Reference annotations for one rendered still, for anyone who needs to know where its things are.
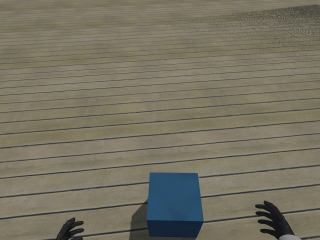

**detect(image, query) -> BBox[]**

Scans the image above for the robot left hand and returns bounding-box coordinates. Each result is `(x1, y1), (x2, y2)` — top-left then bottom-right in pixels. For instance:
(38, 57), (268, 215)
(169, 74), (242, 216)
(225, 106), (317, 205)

(55, 217), (84, 240)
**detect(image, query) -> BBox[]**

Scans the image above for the robot right hand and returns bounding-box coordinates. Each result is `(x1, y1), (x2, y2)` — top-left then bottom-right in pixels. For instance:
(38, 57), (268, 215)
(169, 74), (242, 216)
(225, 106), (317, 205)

(255, 200), (295, 240)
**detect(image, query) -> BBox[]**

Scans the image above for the carton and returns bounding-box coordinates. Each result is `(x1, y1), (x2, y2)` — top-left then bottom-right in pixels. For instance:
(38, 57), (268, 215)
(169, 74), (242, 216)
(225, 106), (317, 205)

(146, 172), (204, 238)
